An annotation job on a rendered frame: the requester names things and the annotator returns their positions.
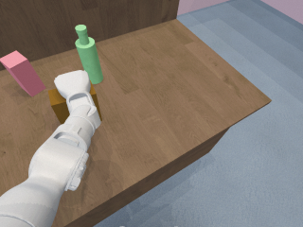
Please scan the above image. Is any table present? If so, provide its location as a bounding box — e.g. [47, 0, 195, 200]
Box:
[0, 0, 272, 227]

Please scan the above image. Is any robot left upper arm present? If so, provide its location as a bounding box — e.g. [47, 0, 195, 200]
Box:
[0, 138, 89, 227]

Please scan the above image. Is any sponge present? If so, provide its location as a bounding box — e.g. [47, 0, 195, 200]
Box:
[48, 80, 102, 125]

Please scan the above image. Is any robot left hand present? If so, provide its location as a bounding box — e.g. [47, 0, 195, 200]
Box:
[54, 70, 91, 99]

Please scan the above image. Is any robot left forearm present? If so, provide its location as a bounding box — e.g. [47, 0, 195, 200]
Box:
[28, 90, 101, 177]

